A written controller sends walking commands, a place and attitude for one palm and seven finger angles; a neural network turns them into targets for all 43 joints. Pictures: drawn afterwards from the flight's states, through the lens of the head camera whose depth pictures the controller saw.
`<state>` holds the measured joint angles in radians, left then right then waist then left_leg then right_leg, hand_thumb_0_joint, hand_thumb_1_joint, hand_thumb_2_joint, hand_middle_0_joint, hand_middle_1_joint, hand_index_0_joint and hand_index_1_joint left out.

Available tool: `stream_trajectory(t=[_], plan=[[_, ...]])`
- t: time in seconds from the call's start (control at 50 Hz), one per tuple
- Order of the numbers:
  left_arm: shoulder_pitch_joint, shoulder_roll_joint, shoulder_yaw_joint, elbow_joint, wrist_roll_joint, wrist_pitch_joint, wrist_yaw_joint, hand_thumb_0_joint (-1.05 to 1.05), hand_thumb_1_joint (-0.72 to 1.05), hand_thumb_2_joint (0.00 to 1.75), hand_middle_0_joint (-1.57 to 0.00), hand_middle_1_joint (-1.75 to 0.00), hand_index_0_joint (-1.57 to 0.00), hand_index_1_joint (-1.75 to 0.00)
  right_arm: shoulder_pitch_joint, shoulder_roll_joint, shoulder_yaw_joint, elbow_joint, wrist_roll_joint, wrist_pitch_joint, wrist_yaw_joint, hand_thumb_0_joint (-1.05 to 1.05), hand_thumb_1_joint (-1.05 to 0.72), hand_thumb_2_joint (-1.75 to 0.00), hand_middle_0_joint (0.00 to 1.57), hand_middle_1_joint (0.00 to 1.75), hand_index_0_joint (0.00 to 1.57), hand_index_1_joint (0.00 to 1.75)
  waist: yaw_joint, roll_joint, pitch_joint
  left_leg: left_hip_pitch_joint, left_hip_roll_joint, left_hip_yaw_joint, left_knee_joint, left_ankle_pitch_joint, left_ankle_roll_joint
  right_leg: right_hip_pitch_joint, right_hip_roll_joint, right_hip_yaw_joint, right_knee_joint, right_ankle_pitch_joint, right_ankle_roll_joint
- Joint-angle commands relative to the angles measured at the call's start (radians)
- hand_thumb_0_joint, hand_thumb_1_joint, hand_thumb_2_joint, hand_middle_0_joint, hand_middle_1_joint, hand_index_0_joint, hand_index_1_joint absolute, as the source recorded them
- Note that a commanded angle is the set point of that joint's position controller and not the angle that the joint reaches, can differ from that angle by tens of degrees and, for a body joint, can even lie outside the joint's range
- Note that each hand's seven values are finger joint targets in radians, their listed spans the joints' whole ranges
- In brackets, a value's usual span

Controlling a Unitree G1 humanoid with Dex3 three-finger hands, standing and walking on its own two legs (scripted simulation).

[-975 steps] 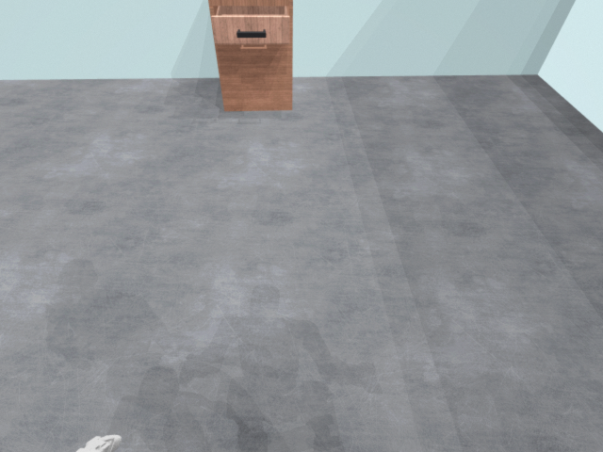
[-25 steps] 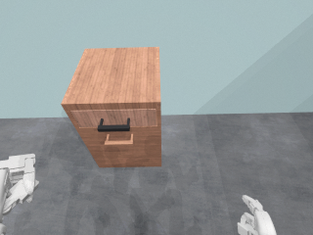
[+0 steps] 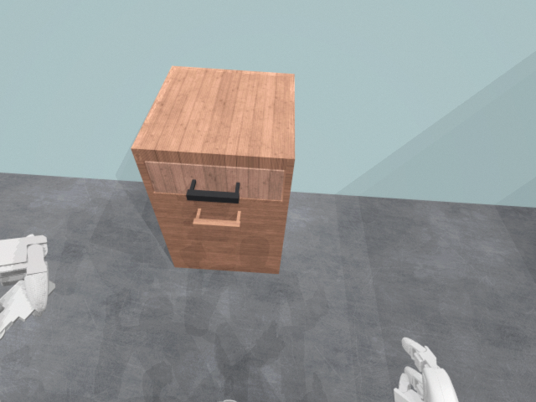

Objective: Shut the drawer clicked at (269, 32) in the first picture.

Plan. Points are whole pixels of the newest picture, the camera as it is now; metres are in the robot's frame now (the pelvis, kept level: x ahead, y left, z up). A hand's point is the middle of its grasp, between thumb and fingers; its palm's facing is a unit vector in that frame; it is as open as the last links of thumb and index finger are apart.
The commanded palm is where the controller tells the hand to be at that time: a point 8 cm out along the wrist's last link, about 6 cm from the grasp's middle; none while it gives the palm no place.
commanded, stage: step back with the hand held close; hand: left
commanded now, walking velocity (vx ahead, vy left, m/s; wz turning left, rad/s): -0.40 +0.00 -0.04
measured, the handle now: (214, 190) +0.68 +0.18 -0.22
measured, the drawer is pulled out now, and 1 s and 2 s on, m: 0.00 0.00 0.00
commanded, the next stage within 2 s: stop stepping back and stand still in 0.54 s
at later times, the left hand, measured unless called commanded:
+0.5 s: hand out of the picture +0.11 +0.23 +0.19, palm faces +0.40 -0.80 -0.46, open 3.2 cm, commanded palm +0.06 +0.26 +0.19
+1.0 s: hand out of the picture +0.01 +0.22 +0.16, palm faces +0.37 -0.83 -0.42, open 3.2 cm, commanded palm -0.05 +0.25 +0.19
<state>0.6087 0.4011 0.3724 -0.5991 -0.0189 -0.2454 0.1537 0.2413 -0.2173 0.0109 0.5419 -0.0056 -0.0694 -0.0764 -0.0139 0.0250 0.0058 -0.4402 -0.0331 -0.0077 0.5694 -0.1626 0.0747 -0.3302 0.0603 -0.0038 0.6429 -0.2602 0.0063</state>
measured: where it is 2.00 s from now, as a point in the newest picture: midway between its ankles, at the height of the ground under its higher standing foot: outside the picture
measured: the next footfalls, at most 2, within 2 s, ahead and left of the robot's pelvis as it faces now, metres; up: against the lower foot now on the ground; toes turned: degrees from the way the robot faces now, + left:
left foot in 0.54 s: -0.04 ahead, +0.10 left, +0.00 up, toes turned -2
right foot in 0.78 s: -0.14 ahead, -0.14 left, +0.00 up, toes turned -2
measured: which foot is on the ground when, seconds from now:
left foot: down 0.00-0.34, up 0.36-0.52, down 0.54-1.00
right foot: down 0.00-0.56, up 0.58-0.76, down 0.78-1.00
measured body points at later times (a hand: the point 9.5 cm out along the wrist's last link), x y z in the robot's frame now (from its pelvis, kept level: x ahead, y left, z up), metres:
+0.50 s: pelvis -0.08 -0.02 +0.01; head -0.08 -0.01 +0.46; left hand +0.08 +0.27 +0.22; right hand +0.08 -0.28 -0.07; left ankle -0.07 +0.09 -0.70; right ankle -0.09 -0.12 -0.73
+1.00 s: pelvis -0.19 -0.02 +0.00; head -0.20 -0.01 +0.45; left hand -0.02 +0.26 +0.19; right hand -0.08 -0.28 -0.09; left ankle -0.14 +0.08 -0.73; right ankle -0.19 -0.14 -0.73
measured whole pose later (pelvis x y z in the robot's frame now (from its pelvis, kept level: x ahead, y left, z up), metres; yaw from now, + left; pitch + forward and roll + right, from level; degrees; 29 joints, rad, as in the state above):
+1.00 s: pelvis -0.19 -0.02 +0.00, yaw -3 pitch +0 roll -1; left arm 0.66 0.36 0.39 -0.55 -0.05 -0.19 0.18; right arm 0.29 -0.22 0.00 0.63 0.01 -0.06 -0.07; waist -0.04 0.00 -0.04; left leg -0.34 0.01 0.00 0.60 -0.26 0.03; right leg -0.29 0.00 -0.05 0.59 -0.32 -0.01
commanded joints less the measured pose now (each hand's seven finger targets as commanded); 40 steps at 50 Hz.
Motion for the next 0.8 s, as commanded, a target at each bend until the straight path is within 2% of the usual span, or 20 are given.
stream_trajectory(t=[0.0,0.06,0.16,0.2,0.24,0.28,0.34,0.36,0.4,0.44,0.48,0.52,0.56,0.58,0.62,0.66,0.72,0.74,0.76,0.78], plan=[[0.016,0.161,0.160,-0.189,-0.011,-0.080,0.008,0.00,0.90,0.90,-1.40,-1.60,-1.40,-1.60,-0.124,-0.131,-0.066,-0.151,-0.003,-0.075,-0.005,0.00,-0.90,-0.90,0.20,0.30,0.20,0.30,0.003,0.096,-0.076,-0.243,0.258,-0.274,-0.349,-0.409,0.057,0.270,0.007,0.052,0.070,-0.067,-0.001],[0.035,0.151,0.150,-0.168,-0.032,-0.105,-0.010,0.00,0.90,0.90,-1.40,-1.60,-1.40,-1.60,-0.113,-0.138,-0.066,-0.103,-0.009,-0.081,0.005,0.00,-0.90,-0.90,0.20,0.30,0.20,0.30,-0.005,0.060,-0.074,-0.087,0.235,-0.241,-0.280,-0.191,0.049,0.175,-0.008,0.057,-0.082,-0.027,-0.016],[0.036,0.173,0.138,-0.262,-0.046,-0.136,-0.021,0.00,0.90,0.90,-1.40,-1.60,-1.40,-1.60,-0.099,-0.136,-0.080,-0.071,-0.001,-0.081,0.026,0.00,-0.90,-0.90,0.20,0.30,0.20,0.30,0.000,0.032,-0.370,0.392,0.196,-0.098,-0.048,0.578,0.018,0.074,-0.040,0.057,-0.116,0.241,0.024],[0.109,0.200,0.177,-0.264,-0.061,-0.118,-0.022,0.00,0.90,0.90,-1.40,-1.60,-1.40,-1.60,-0.134,-0.133,-0.079,-0.102,0.008,-0.068,0.030,0.00,-0.90,-0.90,0.20,0.30,0.20,0.30,0.012,0.045,-0.387,0.349,0.208,-0.098,-0.065,0.478,0.023,0.089,-0.041,0.051,-0.081,0.159,0.028],[0.110,0.220,0.204,-0.282,-0.067,-0.113,-0.024,0.00,0.90,0.90,-1.40,-1.60,-1.40,-1.60,-0.172,-0.134,-0.073,-0.126,0.010,-0.055,0.028,0.00,-0.90,-0.90,0.20,0.30,0.20,0.30,0.015,0.095,-0.301,0.183,0.211,-0.103,-0.098,0.252,0.022,0.114,-0.047,0.061,-0.086,0.100,0.012],[0.106,0.257,0.244,-0.282,-0.068,-0.111,-0.019,0.00,0.90,0.90,-1.40,-1.60,-1.40,-1.60,-0.188,-0.130,-0.070,-0.142,0.015,-0.046,0.023,0.00,-0.90,-0.90,0.20,0.30,0.20,0.30,0.005,0.063,-0.215,0.039,0.168,-0.093,-0.081,-0.032,-0.004,0.107,-0.097,0.121,-0.149,0.109,-0.017],[0.055,0.230,0.212,-0.191,-0.062,-0.110,0.001,0.00,0.90,0.90,-1.40,-1.60,-1.40,-1.60,-0.174,-0.100,-0.095,-0.101,0.024,-0.027,0.022,0.00,-0.90,-0.90,0.20,0.30,0.20,0.30,-0.008,-0.160,-0.073,0.089,-0.003,-0.039,0.416,-0.213,-0.096,-0.239,-0.387,0.419,-0.474,-0.118,-0.167],[0.036,0.208,0.194,-0.149,-0.059,-0.097,0.009,0.00,0.90,0.90,-1.40,-1.60,-1.40,-1.60,-0.183,-0.097,-0.099,-0.083,0.016,-0.025,0.023,0.00,-0.90,-0.90,0.20,0.30,0.20,0.30,-0.009,-0.142,-0.035,0.041,0.004,-0.076,0.533,-0.241,-0.094,-0.244,-0.398,0.382,-0.472,-0.041,-0.193],[0.007,0.176,0.176,-0.067,-0.049,-0.084,0.006,0.00,0.90,0.90,-1.40,-1.60,-1.40,-1.60,-0.188,-0.067,-0.085,-0.084,0.011,-0.018,0.014,0.00,-0.90,-0.90,0.20,0.30,0.20,0.30,-0.015,-0.139,0.009,-0.032,0.036,-0.095,0.417,-0.250,-0.086,-0.122,-0.338,0.283,-0.377,0.282,-0.188],[-0.008,0.155,0.142,-0.004,-0.029,-0.080,0.012,0.00,0.90,0.90,-1.40,-1.60,-1.40,-1.60,-0.200,-0.064,-0.066,-0.081,0.017,-0.004,-0.003,0.00,-0.90,-0.90,0.20,0.30,0.20,0.30,-0.013,-0.114,0.051,-0.028,0.047,-0.062,0.141,-0.207,-0.077,-0.027,-0.241,0.179,-0.260,0.482,-0.123],[-0.065,0.129,0.077,-0.065,-0.028,-0.093,0.005,0.00,0.90,0.90,-1.40,-1.60,-1.40,-1.60,-0.194,-0.098,-0.062,-0.073,0.018,-0.014,-0.011,0.00,-0.90,-0.90,0.20,0.30,0.20,0.30,-0.025,-0.008,0.020,0.042,0.055,-0.027,-0.192,0.064,-0.062,0.079,-0.162,0.103,-0.114,0.557,-0.052],[-0.075,0.146,0.079,-0.134,-0.024,-0.104,-0.003,0.00,0.90,0.90,-1.40,-1.60,-1.40,-1.60,-0.141,-0.112,-0.087,-0.065,0.012,-0.028,0.002,0.00,-0.90,-0.90,0.20,0.30,0.20,0.30,-0.005,0.104,-0.122,0.241,0.282,-0.189,-0.149,0.652,0.023,-0.024,-0.074,0.069,0.059,0.185,0.016],[-0.028,0.160,0.095,-0.200,-0.026,-0.115,-0.007,0.00,0.90,0.90,-1.40,-1.60,-1.40,-1.60,-0.093,-0.110,-0.102,-0.074,0.005,-0.069,0.027,0.00,-0.90,-0.90,0.20,0.30,0.20,0.30,0.009,0.093,-0.226,0.397,0.345,-0.195,-0.109,0.814,0.076,-0.138,-0.048,0.072,0.156,-0.140,0.015],[0.016,0.182,0.123,-0.257,-0.040,-0.105,-0.014,0.00,0.90,0.90,-1.40,-1.60,-1.40,-1.60,-0.115,-0.112,-0.091,-0.083,-0.010,-0.088,0.030,0.00,-0.90,-0.90,0.20,0.30,0.20,0.30,0.027,0.207,-0.292,0.351,0.368,-0.236,-0.132,0.755,0.094,-0.114,-0.055,0.077,0.225,-0.222,0.011],[-0.040,0.208,0.139,-0.408,-0.045,-0.103,-0.010,0.00,0.90,0.90,-1.40,-1.60,-1.40,-1.60,-0.116,-0.125,-0.081,-0.086,-0.015,-0.110,0.034,0.00,-0.90,-0.90,0.20,0.30,0.20,0.30,0.014,0.194,-0.270,0.257,0.377,-0.210,-0.161,0.655,0.107,-0.058,-0.051,0.074,0.279,-0.238,0.012],[0.074,0.182,0.156,-0.410,-0.056,-0.072,0.001,0.00,0.90,0.90,-1.40,-1.60,-1.40,-1.60,-0.110,-0.112,-0.081,-0.103,0.001,-0.107,0.050,0.00,-0.90,-0.90,0.20,0.30,0.20,0.30,0.021,0.173,-0.276,0.244,0.322,-0.139,-0.127,0.478,0.061,0.016,-0.056,0.036,0.133,-0.185,0.014],[0.146,0.181,0.193,-0.349,-0.056,-0.039,0.003,0.00,0.90,0.90,-1.40,-1.60,-1.40,-1.60,-0.121,-0.097,-0.060,-0.126,0.021,-0.085,0.054,0.00,-0.90,-0.90,0.20,0.30,0.20,0.30,0.015,0.133,-0.182,0.031,0.215,-0.066,-0.119,-0.136,-0.009,0.215,-0.048,-0.031,-0.147,-0.039,0.021],[0.155,0.191,0.208,-0.294,-0.052,-0.032,0.005,0.00,0.90,0.90,-1.40,-1.60,-1.40,-1.60,-0.126,-0.083,-0.053,-0.128,0.024,-0.071,0.052,0.00,-0.90,-0.90,0.20,0.30,0.20,0.30,0.005,0.049,-0.142,-0.038,0.150,-0.014,-0.071,-0.337,-0.043,0.236,-0.087,0.013,-0.241,-0.072,-0.007],[0.136,0.191,0.209,-0.245,-0.052,-0.026,0.007,0.00,0.90,0.90,-1.40,-1.60,-1.40,-1.60,-0.131,-0.074,-0.054,-0.133,0.022,-0.052,0.047,0.00,-0.90,-0.90,0.20,0.30,0.20,0.30,-0.010,-0.096,-0.083,-0.050,0.070,0.034,0.095,-0.358,-0.080,0.115,-0.196,0.209,-0.365,-0.250,-0.083],[0.119,0.178,0.207,-0.185,-0.061,-0.013,0.012,0.00,0.90,0.90,-1.40,-1.60,-1.40,-1.60,-0.117,-0.083,-0.054,-0.119,0.018,-0.039,0.041,0.00,-0.90,-0.90,0.20,0.30,0.20,0.30,-0.013,-0.154,-0.037,-0.007,0.040,0.016,0.230,-0.299,-0.089,-0.031,-0.306,0.340,-0.462,-0.350,-0.143]])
